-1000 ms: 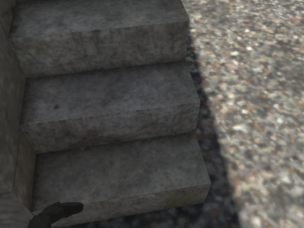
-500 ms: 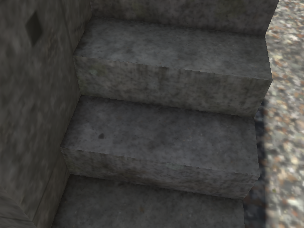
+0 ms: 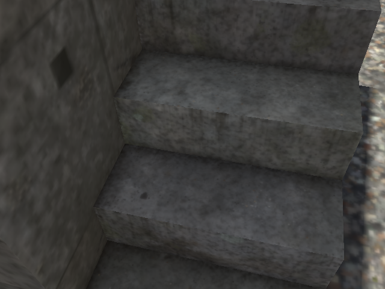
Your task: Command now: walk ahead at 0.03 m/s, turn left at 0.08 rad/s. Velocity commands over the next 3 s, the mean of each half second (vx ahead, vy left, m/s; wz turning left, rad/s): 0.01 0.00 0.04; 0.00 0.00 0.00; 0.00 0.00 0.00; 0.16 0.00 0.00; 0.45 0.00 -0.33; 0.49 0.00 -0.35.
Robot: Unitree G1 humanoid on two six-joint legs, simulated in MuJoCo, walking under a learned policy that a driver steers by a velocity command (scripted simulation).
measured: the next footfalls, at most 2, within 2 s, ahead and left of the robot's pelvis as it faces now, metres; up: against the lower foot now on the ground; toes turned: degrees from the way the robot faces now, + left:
left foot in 0.20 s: +0.00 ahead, +0.17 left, +0.00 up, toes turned -1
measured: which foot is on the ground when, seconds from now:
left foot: up 0.00-0.18, down 0.20-1.00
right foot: down 0.00-1.00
